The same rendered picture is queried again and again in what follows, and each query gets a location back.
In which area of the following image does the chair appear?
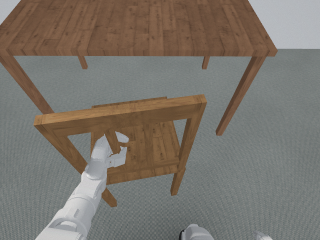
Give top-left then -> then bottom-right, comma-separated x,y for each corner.
33,94 -> 207,207

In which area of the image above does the left robot forearm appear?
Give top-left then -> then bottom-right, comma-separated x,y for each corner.
35,161 -> 107,240

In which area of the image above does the robot left upper arm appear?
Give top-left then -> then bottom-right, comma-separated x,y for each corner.
37,227 -> 87,240

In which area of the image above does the right robot thigh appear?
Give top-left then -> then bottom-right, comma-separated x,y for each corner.
181,226 -> 214,240

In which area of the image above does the robot right hand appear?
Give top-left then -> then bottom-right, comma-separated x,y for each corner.
253,230 -> 272,240

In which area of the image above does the robot left hand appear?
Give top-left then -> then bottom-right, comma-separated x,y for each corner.
90,131 -> 129,168

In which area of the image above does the table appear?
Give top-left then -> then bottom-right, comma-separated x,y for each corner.
0,0 -> 278,137

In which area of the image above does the right robot shin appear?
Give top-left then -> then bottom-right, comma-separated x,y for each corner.
186,224 -> 198,229

